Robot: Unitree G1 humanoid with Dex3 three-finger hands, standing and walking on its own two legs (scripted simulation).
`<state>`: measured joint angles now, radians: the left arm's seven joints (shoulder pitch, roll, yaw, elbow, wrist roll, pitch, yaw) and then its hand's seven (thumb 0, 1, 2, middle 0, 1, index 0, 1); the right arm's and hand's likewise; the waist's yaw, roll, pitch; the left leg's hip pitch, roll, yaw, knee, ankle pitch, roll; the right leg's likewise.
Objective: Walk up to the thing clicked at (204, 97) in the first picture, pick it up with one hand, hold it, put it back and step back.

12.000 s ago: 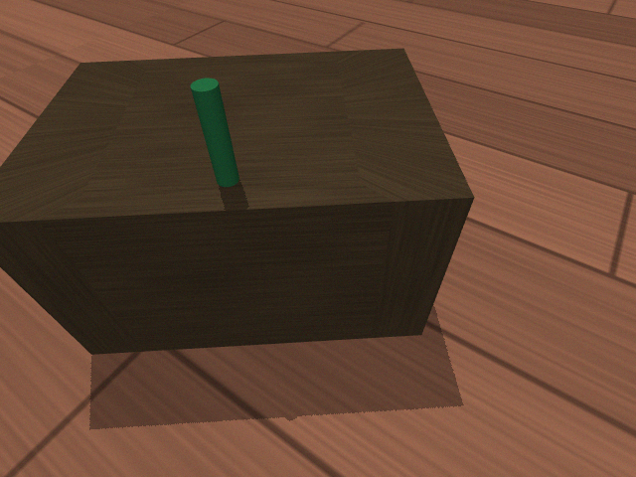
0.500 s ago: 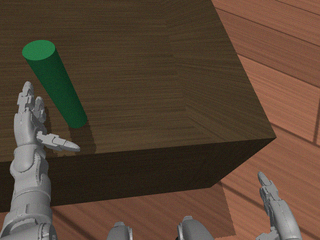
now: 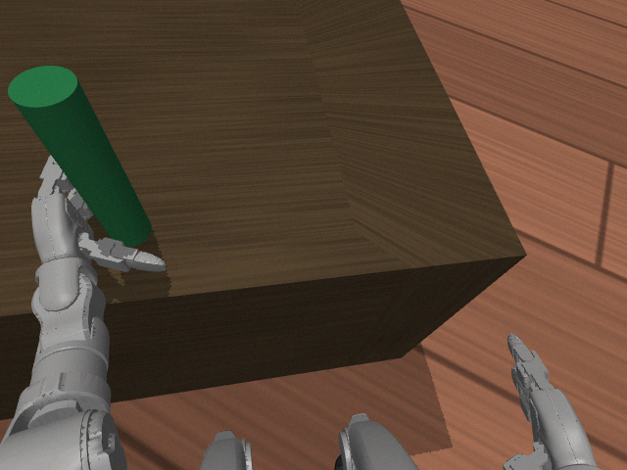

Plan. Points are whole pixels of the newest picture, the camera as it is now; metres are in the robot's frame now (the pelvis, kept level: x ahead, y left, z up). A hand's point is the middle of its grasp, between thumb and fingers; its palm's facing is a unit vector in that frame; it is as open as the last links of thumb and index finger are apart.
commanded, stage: close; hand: left
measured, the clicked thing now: (97, 175) +0.47 +0.21 +0.09
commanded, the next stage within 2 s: settle in 0.54 s
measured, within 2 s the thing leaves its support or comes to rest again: leaves its support in 0.90 s
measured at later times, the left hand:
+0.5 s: hand (120, 206) +0.46 +0.20 +0.04, palm faces +0.18 -0.98 +0.01, open 8.5 cm
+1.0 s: hand (111, 196) +0.46 +0.20 +0.06, palm faces +0.18 -0.98 -0.02, open 7.5 cm
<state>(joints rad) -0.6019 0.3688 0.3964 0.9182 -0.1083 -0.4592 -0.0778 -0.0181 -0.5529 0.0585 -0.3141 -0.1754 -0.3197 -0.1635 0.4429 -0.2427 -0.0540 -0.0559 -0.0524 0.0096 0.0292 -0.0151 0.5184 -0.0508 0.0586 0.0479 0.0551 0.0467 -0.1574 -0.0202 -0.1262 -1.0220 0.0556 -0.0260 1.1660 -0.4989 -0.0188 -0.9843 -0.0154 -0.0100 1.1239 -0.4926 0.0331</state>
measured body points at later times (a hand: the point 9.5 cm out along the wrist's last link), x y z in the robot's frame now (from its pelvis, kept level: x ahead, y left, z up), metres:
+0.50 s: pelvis +0.01 +0.00 +0.00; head +0.12 +0.03 +0.44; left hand +0.45 +0.25 +0.04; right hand +0.17 -0.26 +0.01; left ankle +0.03 +0.13 -0.65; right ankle +0.02 -0.14 -0.65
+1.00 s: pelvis +0.00 +0.00 +0.01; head +0.10 +0.03 +0.44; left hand +0.45 +0.26 +0.06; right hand +0.15 -0.26 +0.00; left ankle +0.03 +0.13 -0.65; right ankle +0.02 -0.14 -0.65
